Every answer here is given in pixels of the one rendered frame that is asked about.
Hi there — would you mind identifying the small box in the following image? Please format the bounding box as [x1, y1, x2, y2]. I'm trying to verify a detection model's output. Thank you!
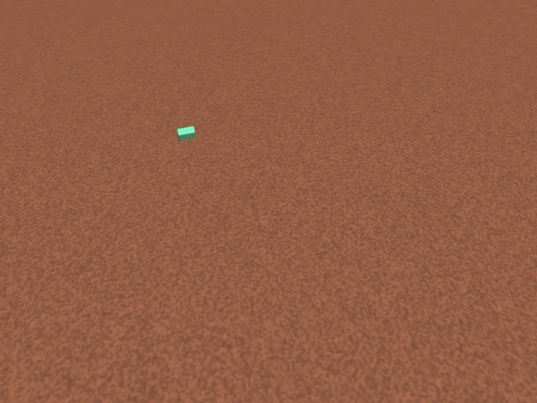
[177, 126, 196, 141]

